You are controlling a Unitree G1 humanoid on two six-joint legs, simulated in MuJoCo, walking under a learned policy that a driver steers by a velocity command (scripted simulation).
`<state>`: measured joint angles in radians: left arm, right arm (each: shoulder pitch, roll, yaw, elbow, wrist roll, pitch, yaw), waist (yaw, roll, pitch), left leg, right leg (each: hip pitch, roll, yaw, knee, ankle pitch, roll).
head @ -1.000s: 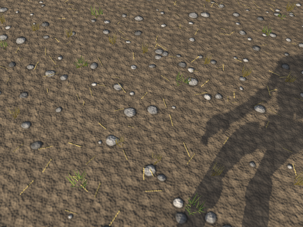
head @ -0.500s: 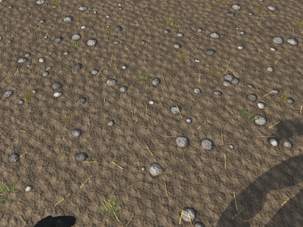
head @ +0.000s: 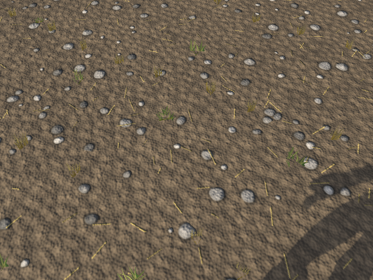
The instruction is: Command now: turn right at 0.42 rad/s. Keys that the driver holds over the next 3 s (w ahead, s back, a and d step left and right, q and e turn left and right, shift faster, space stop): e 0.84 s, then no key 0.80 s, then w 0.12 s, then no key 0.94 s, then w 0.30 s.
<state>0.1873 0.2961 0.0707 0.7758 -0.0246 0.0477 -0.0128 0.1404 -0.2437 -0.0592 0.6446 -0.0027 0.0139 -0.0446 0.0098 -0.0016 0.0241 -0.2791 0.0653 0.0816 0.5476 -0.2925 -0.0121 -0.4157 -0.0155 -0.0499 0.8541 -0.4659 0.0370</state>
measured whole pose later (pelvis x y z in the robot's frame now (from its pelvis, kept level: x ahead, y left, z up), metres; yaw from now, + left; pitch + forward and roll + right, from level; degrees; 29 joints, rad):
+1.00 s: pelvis +0.00 -0.01 +0.01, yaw -34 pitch +1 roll +0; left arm 0.17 0.30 0.07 0.62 -0.02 0.07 0.00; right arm 0.15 -0.28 -0.06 0.70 0.01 0.01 -0.01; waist -0.02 0.00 0.07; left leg -0.23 0.07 0.07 0.47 -0.26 -0.01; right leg -0.37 -0.02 0.02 0.75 -0.40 0.08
